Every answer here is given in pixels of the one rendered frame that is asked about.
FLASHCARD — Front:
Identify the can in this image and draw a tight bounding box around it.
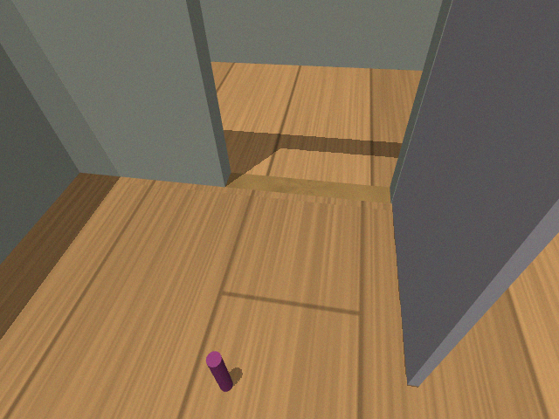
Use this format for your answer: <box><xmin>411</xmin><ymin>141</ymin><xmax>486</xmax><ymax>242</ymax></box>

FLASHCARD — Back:
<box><xmin>206</xmin><ymin>351</ymin><xmax>233</xmax><ymax>392</ymax></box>

